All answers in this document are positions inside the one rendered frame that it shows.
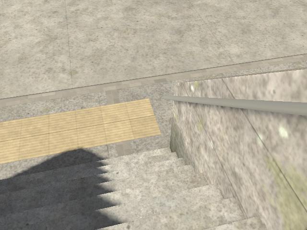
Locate stairs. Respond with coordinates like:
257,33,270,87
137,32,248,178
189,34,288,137
0,147,266,230

